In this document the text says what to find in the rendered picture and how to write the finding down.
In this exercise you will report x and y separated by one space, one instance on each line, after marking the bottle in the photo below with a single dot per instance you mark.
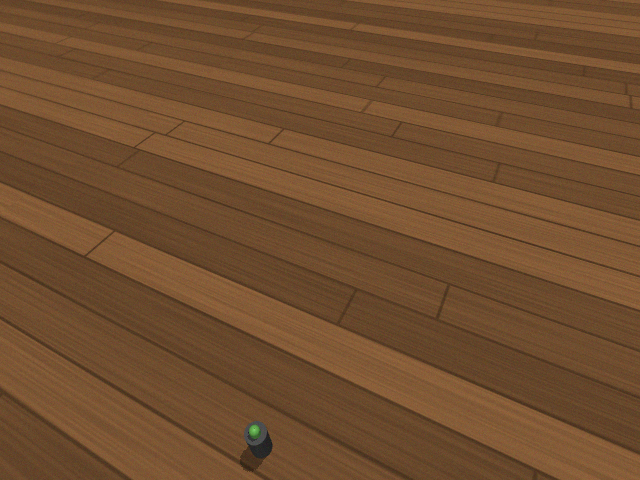
258 439

